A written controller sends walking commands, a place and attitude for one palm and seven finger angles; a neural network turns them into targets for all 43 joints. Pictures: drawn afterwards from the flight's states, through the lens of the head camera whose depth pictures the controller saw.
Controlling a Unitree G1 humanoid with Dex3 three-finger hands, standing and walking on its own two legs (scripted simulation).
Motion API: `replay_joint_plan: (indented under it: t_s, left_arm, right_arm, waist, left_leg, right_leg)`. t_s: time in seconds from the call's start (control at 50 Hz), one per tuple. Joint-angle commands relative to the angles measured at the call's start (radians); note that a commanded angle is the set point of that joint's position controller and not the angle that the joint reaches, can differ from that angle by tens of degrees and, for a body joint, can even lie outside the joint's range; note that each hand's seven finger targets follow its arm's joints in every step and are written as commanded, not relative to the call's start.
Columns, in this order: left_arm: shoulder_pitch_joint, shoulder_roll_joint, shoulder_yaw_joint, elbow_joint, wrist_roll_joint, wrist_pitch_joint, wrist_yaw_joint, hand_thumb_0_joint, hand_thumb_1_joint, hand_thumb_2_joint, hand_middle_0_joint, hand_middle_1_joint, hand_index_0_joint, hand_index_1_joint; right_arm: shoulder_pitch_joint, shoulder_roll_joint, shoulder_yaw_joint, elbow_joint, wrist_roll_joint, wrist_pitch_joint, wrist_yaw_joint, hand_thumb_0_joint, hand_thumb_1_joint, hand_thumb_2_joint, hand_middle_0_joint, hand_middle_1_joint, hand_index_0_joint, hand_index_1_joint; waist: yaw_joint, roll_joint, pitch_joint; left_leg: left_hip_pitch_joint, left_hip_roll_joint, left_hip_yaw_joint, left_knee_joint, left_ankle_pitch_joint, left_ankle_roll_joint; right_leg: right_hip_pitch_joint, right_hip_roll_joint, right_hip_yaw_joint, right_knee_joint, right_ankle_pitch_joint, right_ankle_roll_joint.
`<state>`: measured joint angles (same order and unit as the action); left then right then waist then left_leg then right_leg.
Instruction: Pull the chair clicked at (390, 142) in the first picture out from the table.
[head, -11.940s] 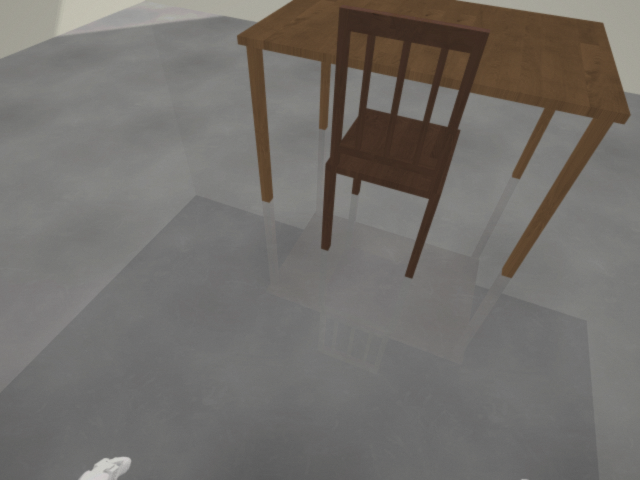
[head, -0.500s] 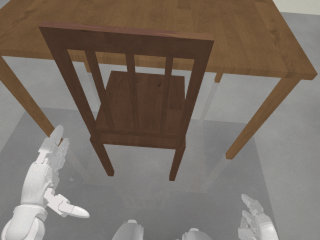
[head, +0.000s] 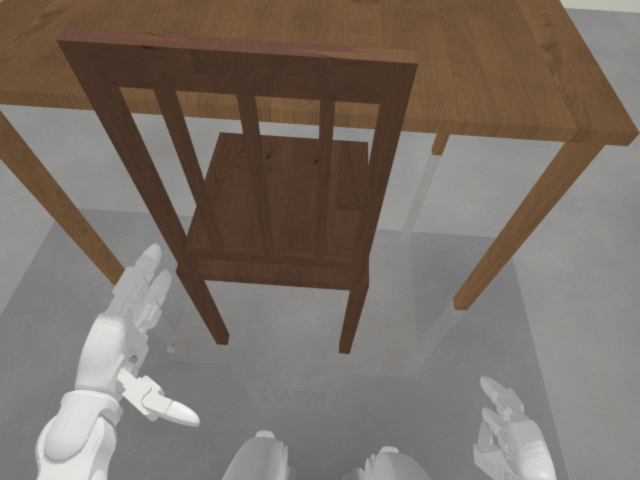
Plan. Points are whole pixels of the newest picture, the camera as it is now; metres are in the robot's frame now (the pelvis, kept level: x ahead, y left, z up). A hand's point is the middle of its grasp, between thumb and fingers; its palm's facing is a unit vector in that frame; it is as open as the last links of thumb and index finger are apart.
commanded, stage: aim the fingers beside a spindle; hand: left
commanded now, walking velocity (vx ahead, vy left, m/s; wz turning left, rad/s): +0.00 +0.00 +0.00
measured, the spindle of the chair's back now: (260, 190) +0.51 +0.12 +0.02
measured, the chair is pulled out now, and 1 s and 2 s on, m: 0.00 0.00 0.00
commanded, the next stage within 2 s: none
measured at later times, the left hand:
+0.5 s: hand (213, 314) +0.31 +0.15 +0.02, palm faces -0.06 -1.00 -0.04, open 16.9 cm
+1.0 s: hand (255, 295) +0.35 +0.11 +0.00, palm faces -0.08 -1.00 -0.03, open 16.9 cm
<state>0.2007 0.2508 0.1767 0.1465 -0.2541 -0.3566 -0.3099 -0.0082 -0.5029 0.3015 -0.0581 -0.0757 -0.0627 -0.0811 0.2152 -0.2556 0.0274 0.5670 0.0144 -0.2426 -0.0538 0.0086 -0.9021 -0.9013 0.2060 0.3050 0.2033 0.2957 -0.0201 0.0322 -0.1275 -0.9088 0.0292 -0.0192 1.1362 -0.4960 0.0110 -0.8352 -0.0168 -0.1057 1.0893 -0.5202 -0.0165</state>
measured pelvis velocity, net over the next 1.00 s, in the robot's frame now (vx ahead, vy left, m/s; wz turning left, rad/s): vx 0.00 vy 0.00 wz -0.02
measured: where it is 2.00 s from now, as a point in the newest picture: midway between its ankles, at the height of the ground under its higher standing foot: outside the picture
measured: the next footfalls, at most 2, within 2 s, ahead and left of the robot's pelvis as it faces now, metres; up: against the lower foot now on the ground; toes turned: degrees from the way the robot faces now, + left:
none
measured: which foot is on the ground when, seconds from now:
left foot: down 0.00-1.00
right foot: down 0.00-1.00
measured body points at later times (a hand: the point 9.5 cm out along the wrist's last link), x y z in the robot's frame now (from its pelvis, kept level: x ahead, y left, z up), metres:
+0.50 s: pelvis +0.00 -0.01 -0.01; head +0.09 -0.01 +0.43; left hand +0.30 +0.20 +0.02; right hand +0.16 -0.25 -0.11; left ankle +0.03 +0.11 -0.66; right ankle +0.01 -0.11 -0.66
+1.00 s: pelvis +0.00 +0.00 -0.03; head +0.10 +0.00 +0.41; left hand +0.35 +0.16 +0.00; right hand +0.14 -0.25 -0.13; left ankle +0.03 +0.11 -0.66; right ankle +0.01 -0.11 -0.66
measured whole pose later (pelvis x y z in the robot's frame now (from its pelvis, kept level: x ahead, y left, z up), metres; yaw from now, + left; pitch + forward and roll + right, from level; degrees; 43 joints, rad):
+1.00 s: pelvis +0.00 +0.00 -0.03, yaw -1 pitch +21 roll -1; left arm -0.16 0.15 0.05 0.39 -0.11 -0.40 -0.06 -0.01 -0.50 0.30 -0.06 -0.08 -0.06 -0.08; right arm 0.21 -0.24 0.01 0.58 -0.01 -0.10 0.00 0.01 -0.90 -0.90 0.20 0.30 0.20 0.30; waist -0.05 0.03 -0.15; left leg -1.08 0.03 0.01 1.24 -0.53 0.01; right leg -1.03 -0.02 -0.07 1.23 -0.56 -0.02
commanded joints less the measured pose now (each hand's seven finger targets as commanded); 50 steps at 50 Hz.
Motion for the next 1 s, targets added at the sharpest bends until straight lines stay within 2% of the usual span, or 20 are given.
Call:
replay_joint_plan:
  t_s: [0.0, 0.06, 0.14, 0.22, 0.32, 0.38, 0.44, 0.46, 0.52, 0.54, 0.56, 0.58, 0.6, 0.64, 0.76, 0.82, 0.84, 0.88, 0.92, 0.98]
  left_arm:
    - [-0.12, 0.135, 0.085, -0.227, -0.014, -0.093, 0.048, 0.0, -0.5, 0.3, -0.06, -0.08, -0.06, -0.08]
    - [-0.101, 0.123, 0.077, -0.163, -0.003, -0.073, 0.061, 0.0, -0.5, 0.3, -0.06, -0.08, -0.06, -0.08]
    - [-0.123, 0.093, 0.035, -0.132, 0.008, -0.059, 0.057, 0.0, -0.5, 0.3, -0.06, -0.08, -0.06, -0.08]
    - [-0.206, 0.106, 0.03, -0.181, 0.011, -0.083, 0.073, 0.0, -0.5, 0.3, -0.06, -0.08, -0.06, -0.08]
    - [-0.279, 0.106, 0.037, -0.159, 0.026, -0.12, 0.109, 0.0, -0.5, 0.3, -0.06, -0.08, -0.06, -0.08]
    - [-0.282, 0.091, 0.022, -0.111, 0.04, -0.11, 0.116, 0.0, -0.5, 0.3, -0.06, -0.08, -0.06, -0.08]
    - [-0.328, 0.054, -0.027, -0.061, 0.052, -0.084, 0.115, 0.0, -0.5, 0.3, -0.06, -0.08, -0.06, -0.08]
    - [-0.344, 0.062, -0.017, -0.05, 0.049, -0.077, 0.118, 0.0, -0.5, 0.3, -0.06, -0.08, -0.06, -0.08]
    - [-0.388, 0.06, -0.021, -0.078, 0.052, -0.078, 0.125, 0.0, -0.5, 0.3, -0.06, -0.08, -0.06, -0.08]
    - [-0.379, 0.091, 0.009, -0.075, 0.056, -0.081, 0.136, 0.0, -0.5, 0.3, -0.06, -0.08, -0.06, -0.08]
    - [-0.404, 0.063, -0.019, -0.089, 0.057, -0.088, 0.141, 0.0, -0.5, 0.3, -0.06, -0.08, -0.06, -0.08]
    - [-0.408, 0.068, -0.01, -0.09, 0.061, -0.095, 0.152, 0.0, -0.5, 0.3, -0.06, -0.08, -0.06, -0.08]
    - [-0.432, 0.052, -0.031, -0.103, 0.065, -0.104, 0.161, 0.0, -0.5, 0.3, -0.06, -0.08, -0.06, -0.08]
    - [-0.432, 0.063, -0.017, -0.058, 0.078, -0.107, 0.182, 0.0, -0.5, 0.3, -0.06, -0.08, -0.06, -0.08]
    - [-0.475, -0.014, -0.098, 0.011, 0.107, -0.101, 0.2, 0.0, -0.5, 0.3, -0.06, -0.08, -0.06, -0.08]
    - [-0.515, -0.004, -0.087, 0.026, 0.111, -0.1, 0.214, 0.0, -0.5, 0.3, -0.06, -0.08, -0.06, -0.08]
    - [-0.528, 0.016, -0.069, 0.027, 0.118, -0.105, 0.223, 0.0, -0.5, 0.3, -0.06, -0.08, -0.06, -0.08]
    - [-0.581, -0.005, -0.089, 0.016, 0.125, -0.116, 0.24, 0.0, -0.5, 0.3, -0.06, -0.08, -0.06, -0.08]
    - [-0.608, 0.017, -0.064, -0.006, 0.129, -0.136, 0.262, 0.0, -0.5, 0.3, -0.06, -0.08, -0.06, -0.08]
    - [-0.604, -0.006, -0.084, 0.007, 0.139, -0.148, 0.279, 0.0, -0.5, 0.3, -0.06, -0.08, -0.06, -0.08]
  right_arm:
    - [-0.016, -0.127, -0.066, -0.131, -0.001, -0.047, 0.0, 0.0, -0.9, -0.9, 0.2, 0.3, 0.2, 0.3]
    - [-0.017, -0.13, -0.07, -0.134, 0.001, -0.031, 0.007, 0.0, -0.9, -0.9, 0.2, 0.3, 0.2, 0.3]
    - [-0.017, -0.134, -0.072, -0.145, 0.003, -0.017, 0.01, 0.0, -0.9, -0.9, 0.2, 0.3, 0.2, 0.3]
    - [-0.007, -0.135, -0.072, -0.143, -0.001, -0.014, 0.008, 0.0, -0.9, -0.9, 0.2, 0.3, 0.2, 0.3]
    - [-0.005, -0.129, -0.07, -0.123, -0.008, -0.011, 0.01, 0.0, -0.9, -0.9, 0.2, 0.3, 0.2, 0.3]
    - [-0.003, -0.131, -0.072, -0.119, -0.008, -0.001, 0.014, 0.0, -0.9, -0.9, 0.2, 0.3, 0.2, 0.3]
    - [0.0, -0.135, -0.07, -0.12, -0.005, 0.012, 0.018, 0.0, -0.9, -0.9, 0.2, 0.3, 0.2, 0.3]
    - [0.004, -0.136, -0.072, -0.118, -0.005, 0.018, 0.017, 0.0, -0.9, -0.9, 0.2, 0.3, 0.2, 0.3]
    - [0.003, -0.133, -0.073, -0.127, -0.007, 0.027, 0.018, 0.0, -0.9, -0.9, 0.2, 0.3, 0.2, 0.3]
    - [0.006, -0.134, -0.074, -0.129, -0.008, 0.03, 0.017, 0.0, -0.9, -0.9, 0.2, 0.3, 0.2, 0.3]
    - [0.002, -0.129, -0.072, -0.13, -0.008, 0.033, 0.02, 0.0, -0.9, -0.9, 0.2, 0.3, 0.2, 0.3]
    - [0.008, -0.128, -0.073, -0.125, -0.01, 0.036, 0.021, 0.0, -0.9, -0.9, 0.2, 0.3, 0.2, 0.3]
    - [0.004, -0.126, -0.073, -0.124, -0.012, 0.037, 0.023, 0.0, -0.9, -0.9, 0.2, 0.3, 0.2, 0.3]
    - [0.011, -0.128, -0.072, -0.116, -0.015, 0.045, 0.026, 0.0, -0.9, -0.9, 0.2, 0.3, 0.2, 0.3]
    - [0.019, -0.127, -0.077, -0.111, -0.018, 0.071, 0.039, 0.0, -0.9, -0.9, 0.2, 0.3, 0.2, 0.3]
    - [0.019, -0.13, -0.078, -0.115, -0.018, 0.088, 0.041, 0.0, -0.9, -0.9, 0.2, 0.3, 0.2, 0.3]
    - [0.019, -0.132, -0.078, -0.114, -0.019, 0.092, 0.039, 0.0, -0.9, -0.9, 0.2, 0.3, 0.2, 0.3]
    - [0.02, -0.125, -0.076, -0.111, -0.021, 0.099, 0.043, 0.0, -0.9, -0.9, 0.2, 0.3, 0.2, 0.3]
    - [0.021, -0.123, -0.079, -0.106, -0.026, 0.104, 0.044, 0.0, -0.9, -0.9, 0.2, 0.3, 0.2, 0.3]
    - [0.023, -0.117, -0.078, -0.103, -0.03, 0.111, 0.051, 0.0, -0.9, -0.9, 0.2, 0.3, 0.2, 0.3]
  waist:
    - [-0.002, 0.05, -0.279]
    - [-0.004, 0.005, -0.27]
    - [-0.014, -0.016, -0.246]
    - [-0.019, -0.002, -0.293]
    - [-0.023, 0.006, -0.301]
    - [-0.021, 0.002, -0.313]
    - [-0.035, 0.0, -0.3]
    - [-0.035, -0.022, -0.305]
    - [-0.026, -0.009, -0.35]
    - [-0.019, -0.02, -0.362]
    - [-0.024, 0.007, -0.369]
    - [-0.023, -0.011, -0.376]
    - [-0.027, 0.017, -0.381]
    - [-0.029, -0.002, -0.364]
    - [-0.043, -0.013, -0.367]
    - [-0.041, -0.039, -0.371]
    - [-0.037, -0.03, -0.38]
    - [-0.042, -0.014, -0.394]
    - [-0.036, -0.007, -0.431]
    - [-0.037, 0.012, -0.443]
  left_leg:
    - [0.245, -0.017, -0.033, -0.156, 0.289, 0.005]
    - [0.203, -0.018, -0.022, -0.149, 0.266, 0.008]
    - [0.168, -0.019, -0.015, -0.141, 0.231, 0.011]
    - [0.179, -0.018, -0.015, -0.121, 0.237, 0.013]
    - [0.162, -0.019, -0.015, -0.102, 0.238, 0.012]
    - [0.156, -0.018, -0.014, -0.094, 0.255, 0.01]
    - [0.139, -0.019, -0.014, -0.089, 0.225, 0.013]
    - [0.131, -0.019, -0.013, -0.085, 0.218, 0.013]
    - [0.135, -0.023, -0.01, -0.08, 0.24, 0.013]
    - [0.131, -0.021, -0.009, -0.076, 0.249, 0.013]
    - [0.148, -0.022, -0.008, -0.076, 0.258, 0.013]
    - [0.155, -0.019, -0.012, -0.075, 0.273, 0.012]
    - [0.167, -0.02, -0.014, -0.071, 0.279, 0.012]
    - [0.151, -0.018, -0.018, -0.064, 0.284, 0.01]
    - [0.143, -0.017, -0.019, -0.051, 0.279, 0.009]
    - [0.123, -0.019, -0.018, -0.048, 0.251, 0.01]
    - [0.119, -0.018, -0.02, -0.044, 0.257, 0.009]
    - [0.132, -0.019, -0.023, -0.039, 0.26, 0.009]
    - [0.142, -0.019, -0.022, -0.03, 0.277, 0.008]
    - [0.158, -0.018, -0.024, -0.025, 0.299, 0.005]
  right_leg:
    - [0.09, 0.011, 0.046, -0.144, 0.246, -0.01]
    - [0.095, 0.011, 0.051, -0.145, 0.244, -0.007]
    - [0.081, 0.009, 0.06, -0.147, 0.226, -0.006]
    - [0.079, 0.006, 0.071, -0.138, 0.232, -0.005]
    - [0.061, 0.006, 0.074, -0.118, 0.231, -0.008]
    - [0.056, 0.004, 0.073, -0.102, 0.255, -0.009]
    - [0.03, 0.004, 0.073, -0.105, 0.227, -0.008]
    - [0.035, 0.004, 0.075, -0.106, 0.227, -0.006]
    - [0.061, 0.0, 0.083, -0.097, 0.257, -0.007]
    - [0.073, 0.003, 0.084, -0.093, 0.263, -0.008]
    - [0.064, 0.002, 0.084, -0.091, 0.273, -0.008]
    - [0.062, 0.002, 0.078, -0.084, 0.284, -0.009]
    - [0.047, 0.002, 0.078, -0.078, 0.286, -0.009]
    - [0.027, 0.006, 0.071, -0.067, 0.282, -0.01]
    - [-0.013, 0.002, 0.067, -0.05, 0.278, -0.011]
    - [-0.012, 0.002, 0.07, -0.05, 0.259, -0.01]
    - [-0.014, 0.005, 0.071, -0.041, 0.26, -0.013]
    - [-0.031, 0.003, 0.069, -0.033, 0.255, -0.013]
    - [-0.021, 0.004, 0.073, -0.024, 0.273, -0.013]
    - [-0.033, 0.005, 0.071, -0.014, 0.285, -0.015]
